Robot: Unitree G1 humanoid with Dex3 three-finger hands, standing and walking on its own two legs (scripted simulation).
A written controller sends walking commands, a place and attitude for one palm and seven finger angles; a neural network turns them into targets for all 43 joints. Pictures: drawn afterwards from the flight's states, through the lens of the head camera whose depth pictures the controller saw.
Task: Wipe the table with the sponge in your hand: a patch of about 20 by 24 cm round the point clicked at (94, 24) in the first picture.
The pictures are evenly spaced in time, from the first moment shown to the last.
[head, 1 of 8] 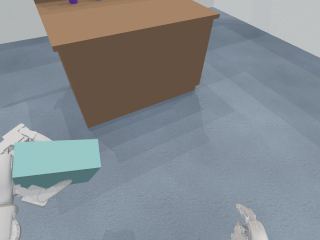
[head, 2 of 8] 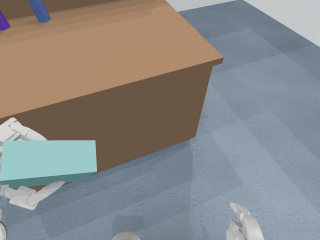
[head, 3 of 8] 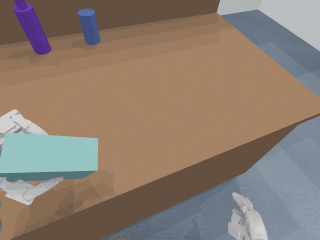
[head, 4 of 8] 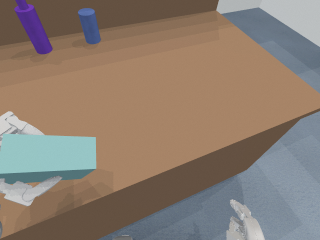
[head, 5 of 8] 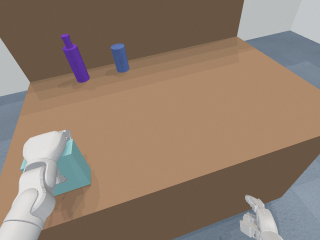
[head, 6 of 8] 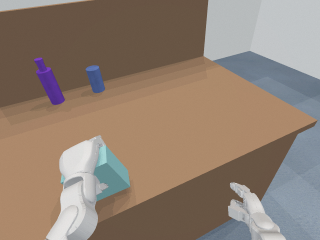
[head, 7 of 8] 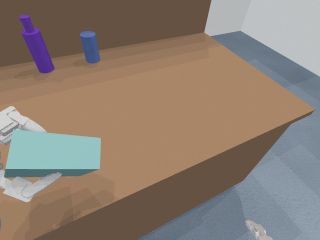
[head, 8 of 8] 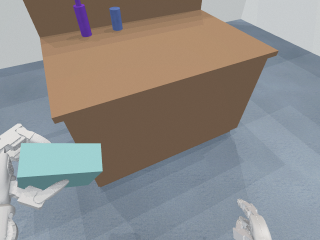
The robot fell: no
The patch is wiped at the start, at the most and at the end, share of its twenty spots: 0.00 1.00 1.00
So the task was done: yes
